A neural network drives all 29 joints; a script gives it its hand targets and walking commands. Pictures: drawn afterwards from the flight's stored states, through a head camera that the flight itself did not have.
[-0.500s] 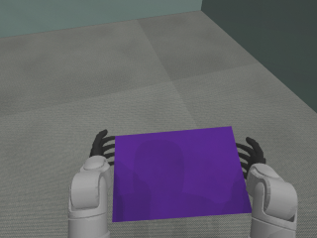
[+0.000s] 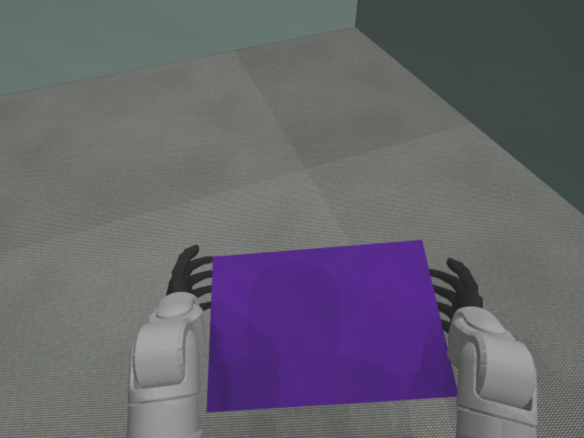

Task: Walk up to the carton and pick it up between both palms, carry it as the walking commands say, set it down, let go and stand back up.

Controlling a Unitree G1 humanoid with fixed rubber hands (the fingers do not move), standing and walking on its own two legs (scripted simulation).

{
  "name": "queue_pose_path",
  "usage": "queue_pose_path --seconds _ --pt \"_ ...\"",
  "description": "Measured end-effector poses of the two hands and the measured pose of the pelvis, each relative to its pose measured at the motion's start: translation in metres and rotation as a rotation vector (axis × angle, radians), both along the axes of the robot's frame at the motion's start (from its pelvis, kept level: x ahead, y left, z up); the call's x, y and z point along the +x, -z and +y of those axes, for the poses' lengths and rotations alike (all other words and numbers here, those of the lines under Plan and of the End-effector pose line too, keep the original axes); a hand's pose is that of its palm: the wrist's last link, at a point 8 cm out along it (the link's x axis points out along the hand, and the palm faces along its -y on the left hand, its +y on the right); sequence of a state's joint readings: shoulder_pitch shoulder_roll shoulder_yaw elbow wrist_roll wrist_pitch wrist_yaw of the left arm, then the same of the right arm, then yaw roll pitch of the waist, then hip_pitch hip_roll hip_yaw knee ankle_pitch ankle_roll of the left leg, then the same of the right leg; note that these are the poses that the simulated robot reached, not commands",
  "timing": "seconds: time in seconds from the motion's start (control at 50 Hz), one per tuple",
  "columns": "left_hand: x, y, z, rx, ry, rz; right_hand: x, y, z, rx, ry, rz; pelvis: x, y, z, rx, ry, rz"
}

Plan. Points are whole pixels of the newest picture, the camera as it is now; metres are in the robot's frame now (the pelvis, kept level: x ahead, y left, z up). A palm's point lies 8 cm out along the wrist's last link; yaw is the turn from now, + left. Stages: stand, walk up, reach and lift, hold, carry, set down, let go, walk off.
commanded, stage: carry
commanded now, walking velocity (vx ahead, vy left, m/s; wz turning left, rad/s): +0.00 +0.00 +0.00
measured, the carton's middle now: (322, 331) +0.27 -0.01 -0.04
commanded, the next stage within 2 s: none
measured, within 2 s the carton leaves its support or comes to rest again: neither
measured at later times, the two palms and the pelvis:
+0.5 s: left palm (204, 220) +0.41 +0.17 +0.06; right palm (437, 217) +0.41 -0.18 +0.06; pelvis +0.15 -0.01 +0.00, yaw +1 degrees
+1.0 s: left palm (217, 172) +0.53 +0.17 +0.04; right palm (415, 167) +0.54 -0.18 +0.04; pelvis +0.28 -0.01 +0.00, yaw +1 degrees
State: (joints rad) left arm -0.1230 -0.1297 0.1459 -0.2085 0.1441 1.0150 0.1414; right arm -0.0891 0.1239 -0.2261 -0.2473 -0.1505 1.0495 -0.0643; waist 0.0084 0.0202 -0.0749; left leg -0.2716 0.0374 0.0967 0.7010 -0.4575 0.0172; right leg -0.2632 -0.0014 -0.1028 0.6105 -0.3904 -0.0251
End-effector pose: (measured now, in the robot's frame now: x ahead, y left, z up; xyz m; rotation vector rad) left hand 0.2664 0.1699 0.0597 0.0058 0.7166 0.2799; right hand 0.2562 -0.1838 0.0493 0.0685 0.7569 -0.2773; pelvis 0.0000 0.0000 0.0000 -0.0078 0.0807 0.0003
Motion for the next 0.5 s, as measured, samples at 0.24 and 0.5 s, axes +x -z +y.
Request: queue_pose_path --seconds 0.24,0.5 --pt "0.065 0.003 0.006 -0.023 -0.022 -0.031 0.079 -0.011 0.006 -0.019 -0.023 -0.039 0.071 0.000 -0.002 0.010 0.014 0.005" --pt "0.140 0.004 0.001 -0.019 -0.016 -0.039 0.155 -0.010 0.000 -0.022 -0.026 -0.054 0.147 -0.002 -0.007 0.011 -0.008 -0.002"
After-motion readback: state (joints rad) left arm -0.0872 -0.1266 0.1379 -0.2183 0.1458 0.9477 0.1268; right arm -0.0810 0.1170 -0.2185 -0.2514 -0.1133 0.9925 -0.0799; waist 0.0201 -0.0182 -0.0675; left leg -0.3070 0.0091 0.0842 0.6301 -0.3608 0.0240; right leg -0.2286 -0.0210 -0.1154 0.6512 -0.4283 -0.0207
